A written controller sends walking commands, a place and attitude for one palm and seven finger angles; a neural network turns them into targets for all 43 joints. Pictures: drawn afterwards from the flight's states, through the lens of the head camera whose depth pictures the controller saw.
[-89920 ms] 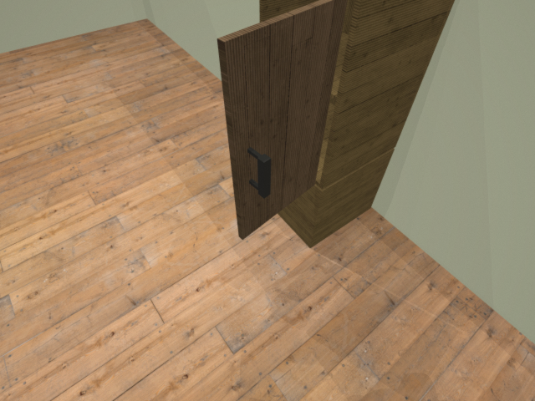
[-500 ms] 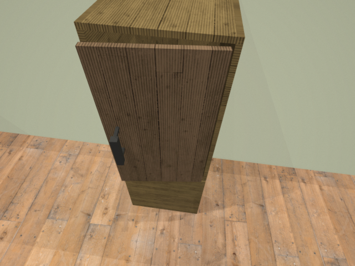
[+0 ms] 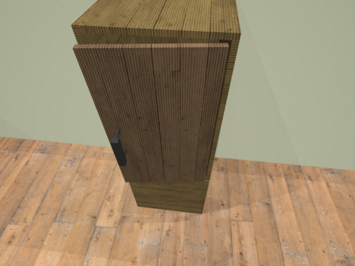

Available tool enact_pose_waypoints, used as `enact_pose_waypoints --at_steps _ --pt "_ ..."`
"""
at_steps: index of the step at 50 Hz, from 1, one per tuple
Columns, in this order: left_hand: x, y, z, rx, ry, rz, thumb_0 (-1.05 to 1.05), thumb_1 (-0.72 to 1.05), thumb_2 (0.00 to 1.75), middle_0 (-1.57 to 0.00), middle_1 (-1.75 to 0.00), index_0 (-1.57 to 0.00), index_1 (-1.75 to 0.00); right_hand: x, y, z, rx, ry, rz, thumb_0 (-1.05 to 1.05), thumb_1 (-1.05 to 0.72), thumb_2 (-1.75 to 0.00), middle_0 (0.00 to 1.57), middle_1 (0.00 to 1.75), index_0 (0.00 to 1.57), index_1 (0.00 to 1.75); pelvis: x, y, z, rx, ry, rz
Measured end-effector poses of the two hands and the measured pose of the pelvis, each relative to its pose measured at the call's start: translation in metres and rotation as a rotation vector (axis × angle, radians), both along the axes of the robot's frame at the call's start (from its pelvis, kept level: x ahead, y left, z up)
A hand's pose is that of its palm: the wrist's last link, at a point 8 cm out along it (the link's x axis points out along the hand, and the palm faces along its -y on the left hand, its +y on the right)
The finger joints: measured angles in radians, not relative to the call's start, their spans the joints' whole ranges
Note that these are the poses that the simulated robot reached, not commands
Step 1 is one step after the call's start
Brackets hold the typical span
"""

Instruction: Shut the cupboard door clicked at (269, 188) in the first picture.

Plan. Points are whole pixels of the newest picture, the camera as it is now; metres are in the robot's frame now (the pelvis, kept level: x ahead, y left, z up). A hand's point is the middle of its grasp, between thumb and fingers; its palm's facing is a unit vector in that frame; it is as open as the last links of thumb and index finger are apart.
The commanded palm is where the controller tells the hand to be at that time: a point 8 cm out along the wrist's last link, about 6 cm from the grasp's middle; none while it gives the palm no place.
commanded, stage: come to a stop and stand still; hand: left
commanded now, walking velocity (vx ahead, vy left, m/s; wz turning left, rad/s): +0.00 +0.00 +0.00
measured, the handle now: (120, 147) +0.46 +0.21 -0.06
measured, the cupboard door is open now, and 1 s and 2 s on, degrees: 7 7 7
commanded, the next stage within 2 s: look again from close up in 0.16 s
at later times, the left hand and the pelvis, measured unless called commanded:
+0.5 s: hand out of the picture +0.04 +0.19 -0.17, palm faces -0.03 -0.97 -0.25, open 7.4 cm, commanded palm none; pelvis +0.02 -0.01 +0.01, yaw -1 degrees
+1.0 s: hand (97, 234) +0.19 +0.19 -0.03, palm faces +0.29 -0.95 -0.15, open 7.2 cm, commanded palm +0.12 +0.24 -0.07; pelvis +0.00 -0.03 -0.03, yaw +4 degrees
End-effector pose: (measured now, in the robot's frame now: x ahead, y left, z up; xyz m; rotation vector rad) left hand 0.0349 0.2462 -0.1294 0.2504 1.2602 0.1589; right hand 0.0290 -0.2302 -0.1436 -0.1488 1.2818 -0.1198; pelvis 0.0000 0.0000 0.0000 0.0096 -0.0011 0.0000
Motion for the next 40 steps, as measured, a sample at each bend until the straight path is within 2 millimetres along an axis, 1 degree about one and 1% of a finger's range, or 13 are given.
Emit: enact_pose_waypoints --at_steps 8,18,28,34,40 --pt "0.003 -0.002 -0.004 -0.014 0.037 -0.006 0.01 0.91 0.90 -0.20 -0.30 -0.20 -0.30 0.004 -0.014 0.006 -0.040 0.025 -0.007 0.01 -0.91 -0.89 0.21 0.30 0.20 0.30 0.007 -0.003 0.002 0.003 0.003 -0.010" --pt "0.005 -0.008 -0.007 -0.031 0.061 -0.003 0.01 0.91 0.90 -0.20 -0.30 -0.20 -0.30 0.026 -0.029 0.014 -0.078 0.001 0.002 0.01 -0.91 -0.89 0.20 0.30 0.20 0.30 0.013 -0.008 0.004 0.003 0.004 -0.012" --pt "0.007 -0.009 -0.005 -0.021 0.063 0.005 0.01 0.91 0.90 -0.20 -0.30 -0.20 -0.30 0.046 -0.033 0.016 -0.075 -0.029 0.020 0.01 -0.91 -0.89 0.21 0.30 0.20 0.30 0.017 -0.013 0.006 0.006 0.004 -0.011" --pt "0.007 -0.009 -0.002 -0.012 0.063 0.009 0.01 0.91 0.90 -0.20 -0.30 -0.20 -0.30 0.049 -0.035 0.015 -0.069 -0.031 0.021 0.01 -0.91 -0.89 0.21 0.30 0.21 0.30 0.019 -0.016 0.006 0.007 0.004 -0.012" --pt "0.008 -0.010 -0.001 -0.007 0.059 0.012 0.01 0.91 0.90 -0.20 -0.30 -0.20 -0.30 0.048 -0.038 0.015 -0.069 -0.026 0.017 0.01 -0.91 -0.89 0.21 0.30 0.21 0.30 0.019 -0.019 0.007 0.007 0.000 -0.012"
